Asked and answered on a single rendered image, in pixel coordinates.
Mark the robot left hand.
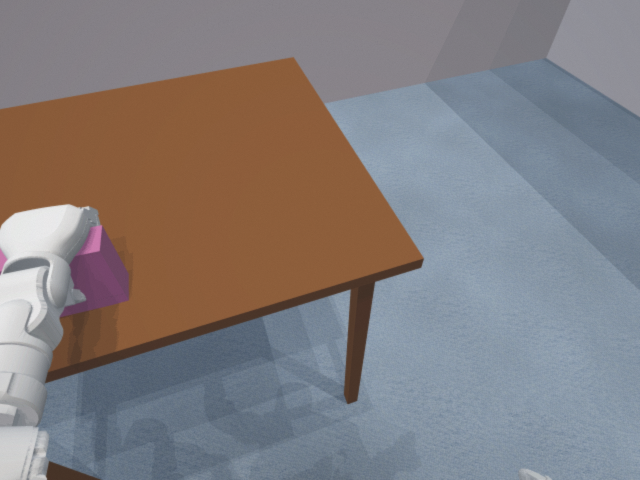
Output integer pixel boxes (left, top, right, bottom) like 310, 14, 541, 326
0, 204, 101, 307

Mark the table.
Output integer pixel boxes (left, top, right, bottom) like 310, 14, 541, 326
0, 57, 424, 480

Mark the sponge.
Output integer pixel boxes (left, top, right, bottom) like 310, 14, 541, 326
0, 225, 129, 317

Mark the left robot upper arm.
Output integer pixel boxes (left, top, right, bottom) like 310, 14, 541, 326
0, 426, 49, 480

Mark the left robot forearm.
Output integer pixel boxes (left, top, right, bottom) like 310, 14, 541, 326
0, 251, 71, 427

